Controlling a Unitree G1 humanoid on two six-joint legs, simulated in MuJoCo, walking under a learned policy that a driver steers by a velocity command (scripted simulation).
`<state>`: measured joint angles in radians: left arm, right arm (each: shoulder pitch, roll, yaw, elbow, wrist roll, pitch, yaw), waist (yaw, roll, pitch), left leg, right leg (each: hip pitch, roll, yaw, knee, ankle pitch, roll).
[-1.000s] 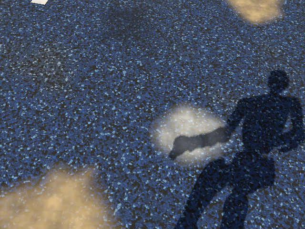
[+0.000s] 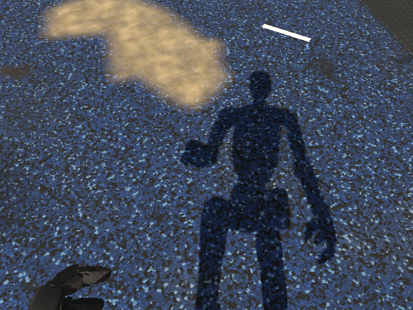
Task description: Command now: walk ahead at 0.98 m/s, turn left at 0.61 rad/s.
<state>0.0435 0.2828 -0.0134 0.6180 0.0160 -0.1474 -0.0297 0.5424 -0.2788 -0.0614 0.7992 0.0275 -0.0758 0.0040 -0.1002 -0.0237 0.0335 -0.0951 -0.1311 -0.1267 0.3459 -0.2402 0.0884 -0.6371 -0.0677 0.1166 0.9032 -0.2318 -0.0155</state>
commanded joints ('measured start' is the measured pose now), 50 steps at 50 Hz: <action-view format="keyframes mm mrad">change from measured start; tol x32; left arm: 1 -27 57 9 -70 3 -13 -11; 50 322 99 68 157 -31 88 6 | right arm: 1 -198 -176 -46 -139 18 -30 -21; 9 122 42 11 -180 13 27 -17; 50 -453 -147 -27 -235 -9 6 11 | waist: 1 97 58 90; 10 130 -371 -494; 26 9 1 -116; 28 84 459 -161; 50 177 43 -28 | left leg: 1 -472 195 -237 -243 -71 151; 7 -211 120 -236 280 285 -43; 9 -571 -10 -65 992 -466 -140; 11 -712 139 4 1158 -316 -166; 26 -97 127 213 235 157 3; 28 242 395 -246 173 869 213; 36 -119 332 -256 -122 -327 159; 50 -258 351 67 11 -392 30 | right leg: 1 383 38 -46 -222 319 52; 7 600 56 -37 -406 303 34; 10 1071 -425 696 -464 332 -228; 16 476 -251 8 -597 561 -166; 26 459 -193 -308 -297 556 -52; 27 328 -128 -322 -73 369 1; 28 36 30 -325 296 -467 85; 29 -16 84 -79 451 -494 83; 50 366 10 -235 -274 -43 -56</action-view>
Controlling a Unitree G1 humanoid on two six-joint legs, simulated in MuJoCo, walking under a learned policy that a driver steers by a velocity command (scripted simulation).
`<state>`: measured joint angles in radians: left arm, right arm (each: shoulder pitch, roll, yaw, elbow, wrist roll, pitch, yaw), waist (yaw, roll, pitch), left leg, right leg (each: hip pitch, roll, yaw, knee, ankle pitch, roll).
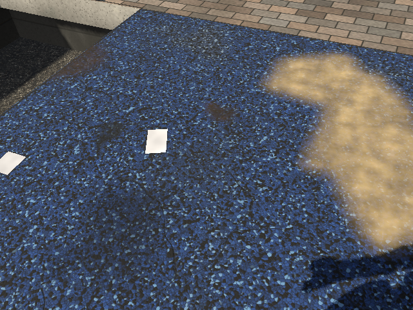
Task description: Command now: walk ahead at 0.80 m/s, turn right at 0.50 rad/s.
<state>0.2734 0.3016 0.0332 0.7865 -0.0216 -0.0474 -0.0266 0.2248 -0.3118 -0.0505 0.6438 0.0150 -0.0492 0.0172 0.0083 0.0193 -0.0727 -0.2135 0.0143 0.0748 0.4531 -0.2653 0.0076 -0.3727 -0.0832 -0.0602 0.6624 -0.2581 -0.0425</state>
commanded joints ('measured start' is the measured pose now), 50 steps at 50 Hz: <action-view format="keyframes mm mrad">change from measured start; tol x32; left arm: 1 219 94 33 40 9 -14 2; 50 102 173 100 -208 11 19 -2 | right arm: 1 -148 -62 -25 -86 -9 -21 -6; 20 -535 24 3 -182 18 -97 62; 27 185 -181 -47 39 -29 -76 49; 50 -82 -116 -39 100 -4 59 -62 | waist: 1 102 -104 73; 21 150 -183 230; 28 -133 142 -479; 32 7 -82 -24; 50 54 -72 -34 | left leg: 1 -207 144 -44 119 -363 81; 4 -875 -14 -169 819 -197 32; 20 -534 -32 -3 18 351 12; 25 168 -97 10 -9 499 151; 27 944 402 -792 112 834 470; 34 -105 189 -220 -195 874 299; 50 55 134 74 332 621 60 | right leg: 1 197 45 -36 -64 -85 -44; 4 394 -275 956 -556 -688 -302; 19 444 -97 305 -517 233 -146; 24 502 -91 154 -113 1270 -42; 25 398 -67 118 113 1268 -2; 27 -318 196 199 910 -352 147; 50 139 52 113 -195 426 -74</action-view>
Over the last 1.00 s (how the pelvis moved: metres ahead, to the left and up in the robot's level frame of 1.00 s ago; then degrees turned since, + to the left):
0.48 -0.01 0.00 32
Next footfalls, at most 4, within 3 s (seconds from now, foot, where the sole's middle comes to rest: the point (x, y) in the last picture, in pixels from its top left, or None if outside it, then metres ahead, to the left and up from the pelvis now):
0.02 right None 0.06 -0.12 -0.77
0.50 left None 0.54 -0.03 -0.77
1.00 right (313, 291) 0.64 -0.28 -0.77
1.42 left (249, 264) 0.75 -0.07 -0.77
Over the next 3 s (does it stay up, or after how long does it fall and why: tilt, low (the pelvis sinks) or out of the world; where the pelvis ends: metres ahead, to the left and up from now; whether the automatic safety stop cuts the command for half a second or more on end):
stays up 1.49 -0.51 -0.01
